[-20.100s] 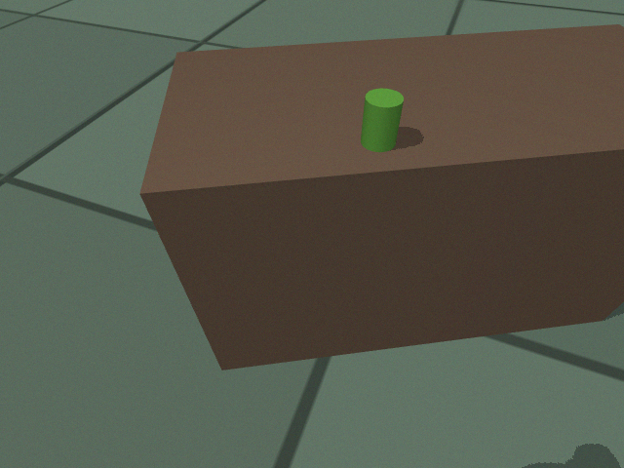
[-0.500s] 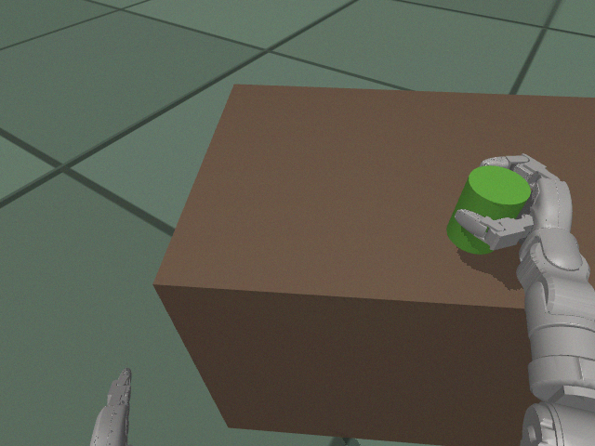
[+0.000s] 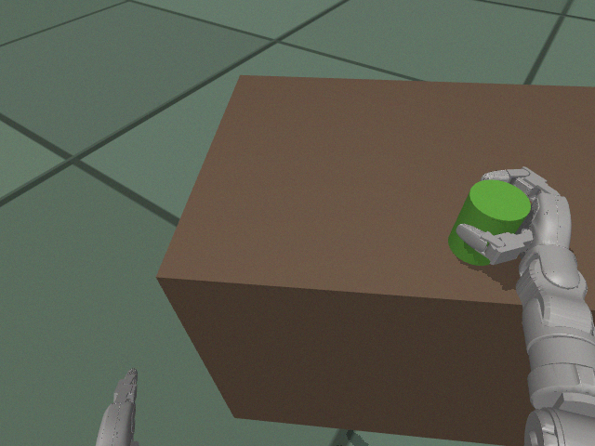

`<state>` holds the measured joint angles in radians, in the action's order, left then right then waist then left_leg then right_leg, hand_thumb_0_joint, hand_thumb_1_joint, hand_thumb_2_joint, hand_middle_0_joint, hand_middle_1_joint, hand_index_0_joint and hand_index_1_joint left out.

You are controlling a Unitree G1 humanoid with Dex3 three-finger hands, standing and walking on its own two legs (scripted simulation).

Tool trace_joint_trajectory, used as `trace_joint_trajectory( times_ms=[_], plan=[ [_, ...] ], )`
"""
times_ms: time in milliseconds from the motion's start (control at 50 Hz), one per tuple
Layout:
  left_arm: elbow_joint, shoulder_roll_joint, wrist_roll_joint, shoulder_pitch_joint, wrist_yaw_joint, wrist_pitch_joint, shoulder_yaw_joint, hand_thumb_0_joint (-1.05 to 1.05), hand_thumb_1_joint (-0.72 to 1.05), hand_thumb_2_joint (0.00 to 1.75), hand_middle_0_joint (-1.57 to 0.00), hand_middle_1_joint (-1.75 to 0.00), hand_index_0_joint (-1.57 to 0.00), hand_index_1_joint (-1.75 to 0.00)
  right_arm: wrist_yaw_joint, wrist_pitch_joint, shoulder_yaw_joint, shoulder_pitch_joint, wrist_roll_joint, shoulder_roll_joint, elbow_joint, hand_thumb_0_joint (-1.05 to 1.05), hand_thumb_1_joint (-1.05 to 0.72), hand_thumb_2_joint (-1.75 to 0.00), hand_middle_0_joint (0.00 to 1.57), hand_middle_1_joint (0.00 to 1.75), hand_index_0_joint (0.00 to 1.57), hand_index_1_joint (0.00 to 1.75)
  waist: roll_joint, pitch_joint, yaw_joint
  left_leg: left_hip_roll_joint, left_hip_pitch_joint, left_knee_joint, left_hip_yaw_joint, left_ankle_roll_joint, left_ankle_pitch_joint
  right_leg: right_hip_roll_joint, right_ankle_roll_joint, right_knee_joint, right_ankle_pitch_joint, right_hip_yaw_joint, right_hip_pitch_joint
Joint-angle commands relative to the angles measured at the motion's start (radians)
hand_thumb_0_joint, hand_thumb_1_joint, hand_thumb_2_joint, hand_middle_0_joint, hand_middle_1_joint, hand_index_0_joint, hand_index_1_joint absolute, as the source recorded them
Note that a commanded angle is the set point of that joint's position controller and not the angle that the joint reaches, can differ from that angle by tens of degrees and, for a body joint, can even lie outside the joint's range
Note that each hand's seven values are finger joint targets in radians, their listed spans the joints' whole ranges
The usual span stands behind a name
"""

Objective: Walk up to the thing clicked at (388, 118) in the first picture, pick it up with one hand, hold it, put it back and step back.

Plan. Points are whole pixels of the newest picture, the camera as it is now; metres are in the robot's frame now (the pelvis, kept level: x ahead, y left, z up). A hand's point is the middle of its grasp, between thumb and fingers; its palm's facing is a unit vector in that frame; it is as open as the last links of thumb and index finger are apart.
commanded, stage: lower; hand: right
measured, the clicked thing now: (485, 224) +0.40 -0.22 +0.10
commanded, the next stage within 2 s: loosen in 0.08 s
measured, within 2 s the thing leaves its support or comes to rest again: rests again in 0.20 s
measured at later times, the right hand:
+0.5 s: hand (491, 220) +0.40 -0.23 +0.10, palm faces +0.24 +0.97 -0.01, open 10.4 cm
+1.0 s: hand (493, 215) +0.41 -0.23 +0.11, palm faces +0.24 +0.97 +0.00, open 10.9 cm
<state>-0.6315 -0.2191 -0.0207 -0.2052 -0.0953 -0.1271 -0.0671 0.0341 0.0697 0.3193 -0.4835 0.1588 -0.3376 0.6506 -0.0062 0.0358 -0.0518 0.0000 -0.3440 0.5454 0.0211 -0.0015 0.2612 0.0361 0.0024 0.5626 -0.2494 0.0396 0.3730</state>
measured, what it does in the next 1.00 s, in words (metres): stands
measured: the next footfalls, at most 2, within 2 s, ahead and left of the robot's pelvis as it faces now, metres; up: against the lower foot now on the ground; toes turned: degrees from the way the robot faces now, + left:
none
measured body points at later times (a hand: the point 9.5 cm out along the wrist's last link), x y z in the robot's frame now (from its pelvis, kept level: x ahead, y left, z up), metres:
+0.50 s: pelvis -0.01 +0.00 +0.00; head +0.02 -0.01 +0.45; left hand +0.15 +0.26 -0.08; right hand +0.39 -0.28 +0.11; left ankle +0.01 +0.12 -0.73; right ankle +0.02 -0.12 -0.73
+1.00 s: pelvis -0.01 +0.00 +0.00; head +0.02 -0.01 +0.44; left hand +0.15 +0.26 -0.07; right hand +0.39 -0.28 +0.11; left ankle +0.01 +0.12 -0.73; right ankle +0.02 -0.12 -0.73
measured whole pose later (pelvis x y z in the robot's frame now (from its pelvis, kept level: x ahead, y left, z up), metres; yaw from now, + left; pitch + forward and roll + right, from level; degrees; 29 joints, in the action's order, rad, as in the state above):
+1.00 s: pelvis -0.01 +0.00 +0.00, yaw +0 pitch +5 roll +1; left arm -0.56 -0.22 -0.02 -0.24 -0.09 -0.12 -0.06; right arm 0.05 0.19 0.33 -0.54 0.16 -0.35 0.76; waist 0.00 0.05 -0.06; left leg 0.00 -0.41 0.59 0.02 0.00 0.27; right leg 0.04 0.00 0.61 -0.26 0.04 0.44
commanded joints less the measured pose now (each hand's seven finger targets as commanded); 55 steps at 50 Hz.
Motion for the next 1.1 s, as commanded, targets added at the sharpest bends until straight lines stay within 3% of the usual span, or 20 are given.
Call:
trace_joint_trajectory(
  times_ms=[0,100,120,140,160,180,240,300,320,400,420,480,520,560,580,680,700,800,1040,1080],
  plan=[
    [0.138,-0.157,0.003,0.087,-0.013,-0.052,-0.063,0.0,-0.55,0.06,-0.05,-0.04,-0.04,-0.04,-0.006,0.129,0.066,-0.499,0.028,-0.269,-0.281,0.0,-0.07,-1.34,1.28,1.47,1.34,1.47,-0.061,0.358,-0.002,0.007,0.056,-0.061,-0.002,-0.003,-0.233,-0.023,-0.018,-0.053,0.177,-0.021,-0.203],
    [0.176,-0.123,-0.001,0.088,-0.011,-0.055,-0.031,0.0,-0.55,0.06,-0.05,-0.04,-0.04,-0.04,-0.001,0.157,0.052,-0.504,0.028,-0.256,-0.281,0.0,-0.06,-1.35,1.29,1.48,1.35,1.48,-0.063,0.385,-0.013,0.007,0.056,-0.056,-0.007,-0.001,-0.246,-0.023,-0.018,-0.043,0.185,-0.021,-0.212],
    [0.173,-0.132,0.002,0.081,-0.014,-0.054,-0.038,0.0,-0.55,0.06,-0.05,-0.04,-0.04,-0.05,-0.001,0.16,0.055,-0.513,0.029,-0.257,-0.267,0.0,-0.09,-1.34,1.29,1.47,1.35,1.48,-0.045,0.393,-0.018,0.007,0.06,-0.049,-0.006,0.002,-0.275,-0.023,-0.021,-0.032,0.212,-0.02,-0.21],
    [0.155,-0.193,0.005,0.078,-0.019,-0.055,-0.086,0.0,-0.55,0.06,-0.05,-0.04,-0.04,-0.04,0.003,0.152,0.05,-0.456,0.03,-0.245,-0.181,0.0,-0.08,-1.34,1.29,1.48,1.35,1.48,-0.03,0.362,-0.023,0.011,0.042,-0.048,-0.001,0.002,-0.26,-0.02,-0.019,-0.037,0.203,-0.024,-0.199],
    [0.148,-0.161,0.005,0.067,-0.014,-0.05,-0.053,0.0,-0.55,0.06,-0.05,-0.04,-0.04,-0.05,-0.001,0.168,0.074,-0.509,0.025,-0.298,-0.28,0.0,-0.07,-1.34,1.28,1.47,1.34,1.47,-0.073,0.37,-0.005,0.008,0.046,-0.048,-0.004,-0.002,-0.251,-0.022,-0.016,-0.041,0.196,-0.023,-0.193],
    [0.146,-0.137,0.004,0.065,-0.011,-0.049,-0.039,0.0,-0.55,0.05,-0.06,-0.04,-0.05,-0.05,-0.001,0.176,0.056,-0.551,0.025,-0.28,-0.299,0.0,0.01,-1.32,1.29,1.47,1.35,1.47,-0.098,0.378,-0.011,0.01,0.021,-0.045,-0.005,-0.006,-0.243,-0.019,-0.013,-0.037,0.198,-0.023,-0.215],
    [0.151,-0.168,0.005,0.08,-0.017,-0.056,-0.072,0.0,-0.5,0.03,-0.06,-0.05,-0.06,-0.04,-0.004,0.183,0.061,-0.544,0.03,-0.28,-0.288,0.0,0.11,-1.08,1.19,1.24,1.24,1.24,-0.089,0.374,-0.018,0.014,0.027,-0.048,-0.001,-0.006,-0.215,-0.017,-0.012,-0.042,0.16,-0.027,-0.207],
    [0.183,-0.126,0.004,0.11,-0.012,-0.058,-0.03,0.0,-0.51,0.03,-0.06,-0.05,-0.06,-0.04,-0.006,0.192,0.055,-0.558,0.027,-0.28,-0.307,0.0,0.18,-0.9,1.16,1.13,1.2,1.13,-0.093,0.386,-0.004,0.008,0.046,-0.046,-0.007,-0.004,-0.219,-0.023,-0.014,-0.034,0.158,-0.022,-0.188],
    [0.199,-0.131,0.004,0.122,-0.018,-0.061,-0.038,0.0,-0.5,0.03,-0.06,-0.05,-0.07,-0.04,-0.007,0.197,0.054,-0.59,0.026,-0.283,-0.33,0.0,0.21,-0.85,1.15,1.09,1.19,1.09,-0.076,0.424,-0.012,0.01,0.051,-0.044,-0.005,-0.003,-0.228,-0.021,-0.016,-0.032,0.167,-0.023,-0.207],
    [0.16,-0.14,0.003,0.081,-0.016,-0.055,-0.045,0.0,-0.51,0.03,-0.06,-0.05,-0.06,-0.04,-0.004,0.178,0.047,-0.509,0.032,-0.246,-0.229,0.0,0.29,-0.71,1.12,0.99,1.15,0.99,-0.064,0.351,-0.015,0.012,0.022,-0.051,-0.003,-0.002,-0.193,-0.021,-0.016,-0.041,0.129,-0.026,-0.176],
    [0.163,-0.159,0.005,0.083,-0.017,-0.057,-0.057,0.0,-0.53,0.05,-0.05,-0.04,-0.05,-0.05,-0.005,0.176,0.052,-0.505,0.026,-0.258,-0.222,0.0,0.35,-0.73,1.04,0.97,1.07,0.97,-0.071,0.373,-0.014,0.014,0.023,-0.046,-0.001,-0.004,-0.2,-0.016,-0.012,-0.041,0.145,-0.029,-0.185],
    [0.171,-0.124,0.004,0.062,-0.01,-0.049,-0.029,0.0,-0.56,0.07,-0.05,-0.04,-0.04,-0.05,-0.009,0.179,0.044,-0.506,0.023,-0.241,-0.213,0.0,0.22,-0.84,1.12,1.07,1.16,1.07,-0.056,0.362,-0.008,0.016,0.032,-0.039,0.003,-0.004,-0.235,-0.018,-0.011,-0.033,0.191,-0.028,-0.174],
    [0.192,-0.191,0.004,0.078,-0.016,-0.053,-0.082,0.0,-0.56,0.06,-0.05,-0.04,-0.05,-0.05,-0.008,0.175,0.074,-0.48,0.023,-0.273,-0.164,0.0,0.07,-0.96,1.16,1.16,1.2,1.16,-0.024,0.354,-0.018,0.016,0.019,-0.037,0.005,-0.001,-0.225,-0.015,-0.015,-0.031,0.176,-0.03,-0.173],
    [0.208,-0.171,0.007,0.063,-0.011,-0.051,-0.063,0.0,-0.56,0.06,-0.05,-0.04,-0.04,-0.05,-0.006,0.191,0.065,-0.541,0.02,-0.274,-0.197,0.0,-0.04,-1.07,1.18,1.23,1.22,1.23,-0.048,0.363,-0.027,0.017,0.009,-0.039,0.002,-0.003,-0.208,-0.015,-0.014,-0.031,0.158,-0.028,-0.179],
    [0.22,-0.15,0.006,0.066,-0.009,-0.053,-0.051,0.0,-0.57,0.07,-0.06,-0.04,-0.05,-0.05,-0.003,0.2,0.054,-0.537,0.022,-0.257,-0.219,0.0,0.04,-1.02,1.2,1.22,1.24,1.22,-0.054,0.353,-0.018,0.015,0.018,-0.04,0.003,-0.003,-0.204,-0.016,-0.013,-0.032,0.153,-0.028,-0.171],
    [0.206,-0.143,0.005,0.06,-0.004,-0.059,-0.046,0.0,-0.52,0.04,-0.06,-0.05,-0.06,-0.04,0.007,0.202,0.028,-0.515,0.021,-0.223,-0.184,0.0,0.15,-0.68,1.08,0.93,1.1,0.93,-0.074,0.365,-0.027,0.015,-0.006,-0.036,-0.004,-0.006,-0.187,-0.016,-0.013,-0.03,0.13,-0.027,-0.172],
    [0.222,-0.143,0.005,0.065,-0.006,-0.06,-0.043,0.0,-0.52,0.04,-0.06,-0.05,-0.06,-0.05,0.003,0.209,0.049,-0.567,0.016,-0.269,-0.217,0.0,0.19,-0.64,1.08,0.9,1.1,0.9,-0.071,0.384,-0.025,0.015,0.002,-0.036,-0.004,-0.005,-0.197,-0.017,-0.014,-0.025,0.142,-0.026,-0.177],
    [0.202,-0.154,0.006,0.062,-0.006,-0.057,-0.053,0.0,-0.54,0.06,-0.05,-0.05,-0.05,-0.05,0.003,0.201,0.038,-0.533,0.02,-0.238,-0.173,0.0,0.35,-0.53,0.93,0.77,0.95,0.77,-0.059,0.359,-0.022,0.016,-0.01,-0.032,0.0,-0.006,-0.17,-0.015,-0.013,-0.031,0.112,-0.03,-0.156],
    [0.225,-0.153,-0.001,0.05,0.002,-0.038,-0.049,0.0,-0.55,0.06,-0.05,-0.05,-0.05,-0.05,0.023,0.174,0.036,-0.456,0.018,-0.22,-0.081,0.0,0.39,-0.28,0.65,0.47,0.65,0.47,-0.025,0.304,-0.012,0.013,-0.027,-0.036,0.0,-0.004,-0.134,-0.018,-0.016,-0.039,0.077,-0.027,-0.116],
    [0.243,-0.153,-0.003,0.039,0.0,-0.034,-0.053,0.0,-0.54,0.05,-0.05,-0.05,-0.05,-0.05,0.024,0.18,0.05,-0.501,0.021,-0.25,-0.113,0.0,0.38,-0.24,0.6,0.42,0.6,0.42,-0.02,0.321,-0.021,0.009,-0.016,-0.04,-0.007,0.0,-0.138,-0.022,-0.02,-0.032,0.077,-0.021,-0.119]
  ],
)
